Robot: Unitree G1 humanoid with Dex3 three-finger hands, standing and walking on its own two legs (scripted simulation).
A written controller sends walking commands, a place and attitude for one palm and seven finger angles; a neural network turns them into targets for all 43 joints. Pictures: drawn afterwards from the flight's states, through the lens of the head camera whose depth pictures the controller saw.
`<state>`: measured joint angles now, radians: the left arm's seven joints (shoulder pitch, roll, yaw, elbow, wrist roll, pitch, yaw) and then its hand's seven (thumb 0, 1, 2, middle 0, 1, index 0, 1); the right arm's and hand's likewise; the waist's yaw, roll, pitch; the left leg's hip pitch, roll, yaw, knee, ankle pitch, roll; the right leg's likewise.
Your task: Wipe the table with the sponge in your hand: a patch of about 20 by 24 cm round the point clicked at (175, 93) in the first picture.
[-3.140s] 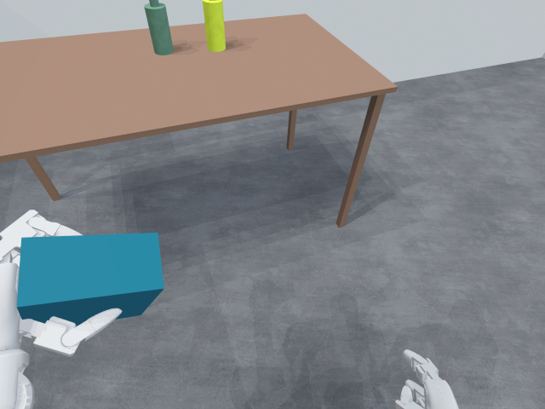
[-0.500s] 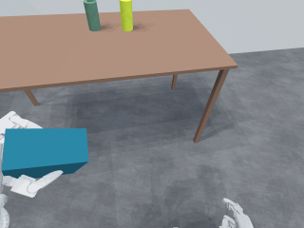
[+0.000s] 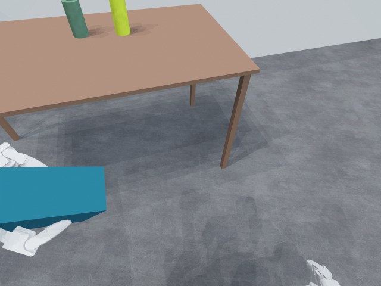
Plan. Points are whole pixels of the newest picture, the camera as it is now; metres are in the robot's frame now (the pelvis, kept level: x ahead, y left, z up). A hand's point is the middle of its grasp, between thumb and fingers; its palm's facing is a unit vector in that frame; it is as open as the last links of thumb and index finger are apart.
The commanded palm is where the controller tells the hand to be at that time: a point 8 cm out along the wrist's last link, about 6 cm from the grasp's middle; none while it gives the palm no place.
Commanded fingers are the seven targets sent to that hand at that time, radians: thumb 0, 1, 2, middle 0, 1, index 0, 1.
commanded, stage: take the last steps up to it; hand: left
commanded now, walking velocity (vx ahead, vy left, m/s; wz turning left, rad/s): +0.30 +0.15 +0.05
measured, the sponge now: (64, 198) +0.22 +0.20 +0.15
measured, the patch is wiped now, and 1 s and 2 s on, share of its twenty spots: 0.00 0.00 0.00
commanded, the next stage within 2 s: come to a stop and stand still in 1.54 s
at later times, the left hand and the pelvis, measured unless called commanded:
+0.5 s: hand (48, 169) +0.27 +0.24 +0.16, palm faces +0.39 -0.78 -0.49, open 10.3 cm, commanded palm +0.21 +0.29 +0.17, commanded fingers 0.00 0.10 1.30 -1.20 -1.60 -1.20 -1.60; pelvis +0.06 +0.00 +0.00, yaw +1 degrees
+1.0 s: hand (51, 102) +0.41 +0.29 +0.18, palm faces +0.33 -0.81 -0.48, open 10.3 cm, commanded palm +0.35 +0.34 +0.17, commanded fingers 0.00 0.10 1.30 -1.20 -1.60 -1.20 -1.60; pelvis +0.18 +0.07 +0.00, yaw -2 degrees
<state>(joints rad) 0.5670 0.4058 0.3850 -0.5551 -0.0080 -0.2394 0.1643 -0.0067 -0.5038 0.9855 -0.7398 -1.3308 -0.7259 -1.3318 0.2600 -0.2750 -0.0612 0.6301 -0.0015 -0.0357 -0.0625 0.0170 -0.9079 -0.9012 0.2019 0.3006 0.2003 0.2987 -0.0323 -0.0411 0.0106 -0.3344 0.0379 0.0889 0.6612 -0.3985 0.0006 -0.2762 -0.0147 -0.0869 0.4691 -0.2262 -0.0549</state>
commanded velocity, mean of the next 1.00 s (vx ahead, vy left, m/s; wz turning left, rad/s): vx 0.30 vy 0.14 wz -0.03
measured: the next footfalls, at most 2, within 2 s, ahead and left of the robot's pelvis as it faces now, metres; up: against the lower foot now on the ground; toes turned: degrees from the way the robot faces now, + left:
left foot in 0.06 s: +0.05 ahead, +0.14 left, +0.00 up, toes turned +6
right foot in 0.34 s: +0.10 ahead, -0.08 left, +0.00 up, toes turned -9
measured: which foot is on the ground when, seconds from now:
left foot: up 0.00-0.04, down 0.06-0.36, up 0.38-0.74, down 0.76-1.00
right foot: down 0.00-0.08, up 0.10-0.32, down 0.34-0.78, up 0.80-1.00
